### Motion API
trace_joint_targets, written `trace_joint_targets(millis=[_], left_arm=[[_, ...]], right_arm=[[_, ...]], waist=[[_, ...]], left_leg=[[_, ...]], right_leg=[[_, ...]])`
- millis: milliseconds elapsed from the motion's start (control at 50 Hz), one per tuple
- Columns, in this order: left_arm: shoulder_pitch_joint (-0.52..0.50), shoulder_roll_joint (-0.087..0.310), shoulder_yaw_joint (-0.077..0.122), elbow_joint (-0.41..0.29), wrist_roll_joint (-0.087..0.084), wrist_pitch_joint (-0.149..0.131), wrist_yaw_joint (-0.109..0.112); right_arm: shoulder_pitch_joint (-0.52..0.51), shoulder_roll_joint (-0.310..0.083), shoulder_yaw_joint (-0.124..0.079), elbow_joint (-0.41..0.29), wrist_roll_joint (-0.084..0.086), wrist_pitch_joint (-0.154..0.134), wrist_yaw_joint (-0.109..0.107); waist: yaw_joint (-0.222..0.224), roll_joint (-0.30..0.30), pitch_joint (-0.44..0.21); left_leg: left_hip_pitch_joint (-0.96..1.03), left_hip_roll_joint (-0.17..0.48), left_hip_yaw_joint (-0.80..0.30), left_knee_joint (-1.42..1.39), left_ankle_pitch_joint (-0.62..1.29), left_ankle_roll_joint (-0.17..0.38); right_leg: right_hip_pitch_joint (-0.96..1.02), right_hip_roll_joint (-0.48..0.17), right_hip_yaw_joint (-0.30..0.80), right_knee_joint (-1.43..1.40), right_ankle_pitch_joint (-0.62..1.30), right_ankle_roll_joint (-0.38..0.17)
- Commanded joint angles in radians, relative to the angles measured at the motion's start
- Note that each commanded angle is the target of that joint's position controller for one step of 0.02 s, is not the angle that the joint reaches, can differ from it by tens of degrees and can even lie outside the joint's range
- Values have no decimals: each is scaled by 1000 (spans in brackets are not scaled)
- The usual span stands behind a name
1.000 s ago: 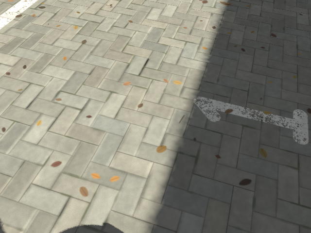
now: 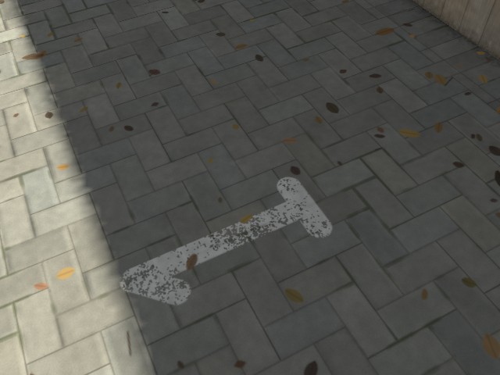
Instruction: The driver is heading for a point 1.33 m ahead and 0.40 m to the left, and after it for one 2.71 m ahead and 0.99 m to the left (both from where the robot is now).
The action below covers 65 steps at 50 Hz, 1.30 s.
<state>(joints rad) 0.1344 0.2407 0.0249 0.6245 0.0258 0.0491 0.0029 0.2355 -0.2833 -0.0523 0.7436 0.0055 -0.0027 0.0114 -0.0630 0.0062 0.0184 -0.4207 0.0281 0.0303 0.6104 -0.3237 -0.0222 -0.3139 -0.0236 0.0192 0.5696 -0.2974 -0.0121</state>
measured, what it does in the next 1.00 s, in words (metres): steps on the spot, turning left: left foot, then right foot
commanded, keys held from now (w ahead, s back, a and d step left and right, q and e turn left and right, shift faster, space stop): q+shift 0.58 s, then e+shift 0.42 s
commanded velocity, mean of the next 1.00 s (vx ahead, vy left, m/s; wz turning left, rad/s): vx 0.01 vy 0.00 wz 0.36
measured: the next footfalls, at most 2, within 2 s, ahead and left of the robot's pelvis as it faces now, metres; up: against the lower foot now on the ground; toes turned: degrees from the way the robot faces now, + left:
left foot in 0.36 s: +0.01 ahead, +0.15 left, +0.00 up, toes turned +22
right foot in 0.80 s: +0.14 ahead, -0.04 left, +0.00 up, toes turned +31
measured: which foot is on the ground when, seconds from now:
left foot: up 0.00-0.34, down 0.36-0.86, up 0.88-1.00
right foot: down 0.00-0.36, up 0.38-0.78, down 0.80-1.00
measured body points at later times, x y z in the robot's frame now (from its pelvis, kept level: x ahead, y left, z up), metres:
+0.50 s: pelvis -0.01 +0.05 +0.00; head +0.03 +0.09 +0.45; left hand +0.04 +0.38 -0.10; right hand +0.25 -0.16 -0.07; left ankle -0.02 +0.13 -0.73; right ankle +0.03 -0.11 -0.64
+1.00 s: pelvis +0.02 +0.05 +0.00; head +0.06 +0.06 +0.45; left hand +0.02 +0.36 -0.09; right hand +0.30 -0.11 -0.08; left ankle -0.05 +0.13 -0.69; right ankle +0.11 -0.06 -0.73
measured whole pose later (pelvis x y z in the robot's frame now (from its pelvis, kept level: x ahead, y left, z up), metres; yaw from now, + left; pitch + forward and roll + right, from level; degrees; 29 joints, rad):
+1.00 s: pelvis +0.02 +0.05 +0.00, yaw +22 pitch +2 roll +1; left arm 0.23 0.29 0.08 0.68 -0.02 0.00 0.02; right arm 0.10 -0.26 -0.06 0.62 -0.01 0.02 -0.02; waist 0.04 0.00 0.04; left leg -0.38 -0.11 -0.08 0.85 -0.54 -0.01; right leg -0.37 0.03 0.16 0.55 -0.22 0.01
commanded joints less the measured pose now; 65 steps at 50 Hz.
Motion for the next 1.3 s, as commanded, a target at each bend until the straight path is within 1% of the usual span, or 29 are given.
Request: trace_joint_targets(millis=[20,60,120,200,320,340,360,380,400,420,460,520,620,720,780,800,840,880,920,960,1000,1080,1100,1120,1140,1160,1180,1220,1300], left_arm=[[68,250,81,-55,37,-23,15],[-61,152,55,-66,6,-47,23],[-83,97,41,-55,-4,-54,42],[-16,144,68,-23,-10,-39,60],[-37,201,104,7,-53,-47,29],[-3,179,103,27,-56,-49,21],[35,143,98,36,-38,-50,13],[-26,80,73,-42,10,-55,11],[-131,117,79,-65,5,-63,18],[-166,140,85,-69,-20,-64,23],[-125,149,91,-39,-13,-63,44],[-63,137,93,-10,-8,-63,37],[-37,121,76,27,-18,-61,28],[-16,96,53,36,-23,-58,5],[-17,128,58,17,-32,-67,-5],[-27,161,64,2,-27,-69,-5],[-31,265,90,-18,-35,-72,-1],[29,241,96,-10,-43,-68,2],[87,227,97,-11,-32,-68,12],[106,248,111,-15,-34,-74,23],[47,238,119,-28,-61,-49,38],[-25,231,125,-64,-72,6,41],[-25,208,118,-70,-77,6,39],[36,146,102,-63,-65,5,34],[59,152,108,-83,-59,-12,33],[77,229,128,-70,-43,-24,30],[85,264,141,-41,-48,-21,27],[116,225,134,-7,-47,-4,28],[9,166,101,-69,-58,-3,11]], right_arm=[[-76,-176,-50,-101,27,-13,-14],[26,-154,-64,-48,23,30,-44],[34,-112,-64,-73,15,57,-55],[-71,-36,-31,-162,11,53,-12],[2,-81,-56,-188,17,69,23],[43,-99,-69,-174,15,70,11],[108,-191,-103,-164,12,65,-8],[119,-336,-129,-195,-3,53,-22],[146,-296,-116,-206,-36,21,-4],[111,-270,-106,-200,-32,0,1],[-15,-202,-85,-214,18,3,-19],[-91,-183,-73,-246,9,24,-43],[-93,-185,-70,-249,5,30,-58],[-107,-64,-5,-207,-36,20,-27],[-122,-104,-10,-178,-34,8,-14],[-91,-125,-18,-166,-30,5,-17],[-37,-136,-31,-177,-44,-2,-33],[-124,-109,-34,-201,-32,2,-48],[-170,-69,-34,-221,-17,8,-48],[-178,-57,-38,-226,-9,3,-38],[-169,-35,-34,-213,1,-5,-30],[-54,-30,-43,-151,14,-17,-4],[-3,-61,-58,-128,13,-13,-8],[17,-140,-78,-132,-2,-4,-19],[-50,-210,-87,-155,-56,-2,-15],[-106,-172,-77,-184,-66,-15,-17],[-164,-113,-59,-194,-55,-21,-27],[-203,-86,-49,-198,-26,-23,-47],[-86,-104,-48,-166,-35,-8,-70]], waist=[[104,-206,-63],[39,-204,-31],[29,-153,-33],[91,-152,-82],[46,-153,-99],[32,-104,-104],[19,88,-113],[41,412,-105],[-45,271,-244],[-29,171,-204],[43,70,-130],[88,92,-146],[67,117,-163],[42,133,-148],[58,137,-67],[51,115,-49],[-16,-72,-58],[33,-219,-60],[77,-262,-78],[88,-194,-124],[68,-149,-141],[25,-182,-168],[10,-161,-169],[41,16,-166],[81,259,-101],[105,195,-70],[120,111,-44],[117,77,-26],[36,102,-27]], left_leg=[[-194,-20,-73,444,-259,-31],[-232,-14,-76,602,-147,-53],[-257,11,-59,645,-26,-87],[-210,60,-17,350,-10,-78],[39,11,89,20,43,28],[142,-20,77,-73,141,62],[317,47,-90,-164,490,128],[484,296,-522,-172,889,320],[481,360,-618,-227,763,427],[461,314,-538,-246,635,384],[369,223,-431,-239,488,277],[264,148,-377,-245,458,241],[263,132,-383,-223,319,222],[141,145,-346,-217,304,233],[118,121,-313,-200,229,207],[146,100,-305,-181,208,179],[157,-30,-185,-55,95,99],[107,-116,-55,100,10,30],[-30,-151,-88,223,-222,21],[-123,-125,-156,361,-310,11],[-98,-104,-155,205,-215,-7],[181,-147,-85,-164,34,-10],[310,-99,-99,-264,119,10],[439,119,-313,-327,79,87],[344,342,-595,-372,170,213],[293,389,-575,-373,225,263],[258,321,-440,-352,240,235],[278,211,-256,-323,279,183],[373,203,-107,-317,470,224]], right_leg=[[75,-365,278,-282,279,-280],[58,-274,123,-283,283,-194],[95,-264,17,-269,320,-177],[222,-303,-34,-222,367,-184],[183,-350,-111,-91,416,-115],[129,-311,-158,2,342,-60],[-38,-213,-237,242,157,23],[-420,-37,-221,579,-393,125],[-475,9,13,731,-426,111],[-493,-2,54,752,-344,81],[-485,-28,85,657,-165,57],[-369,21,74,572,-30,69],[-301,38,73,336,42,96],[-65,-34,34,199,16,76],[27,1,-16,-6,94,34],[22,-4,10,-58,189,16],[4,-87,184,-63,477,-66],[-1,-179,399,-172,389,-177],[114,-237,537,-208,435,-247],[211,-246,561,-193,486,-252],[216,-172,487,-176,419,-180],[76,-75,456,-156,274,-120],[-23,-37,434,-128,133,-80],[-196,60,326,71,-160,-18],[-379,150,212,294,-309,26],[-378,49,199,473,-274,51],[-365,28,171,545,-199,64],[-390,7,136,641,-67,91],[-454,-44,36,609,9,139]])
Keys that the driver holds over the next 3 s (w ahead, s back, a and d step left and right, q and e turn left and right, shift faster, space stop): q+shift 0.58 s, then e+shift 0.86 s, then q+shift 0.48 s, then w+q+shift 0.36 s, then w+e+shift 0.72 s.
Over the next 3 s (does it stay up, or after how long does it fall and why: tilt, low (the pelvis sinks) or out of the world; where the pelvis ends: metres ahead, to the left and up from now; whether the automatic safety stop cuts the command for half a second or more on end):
stays up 0.68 0.41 -0.02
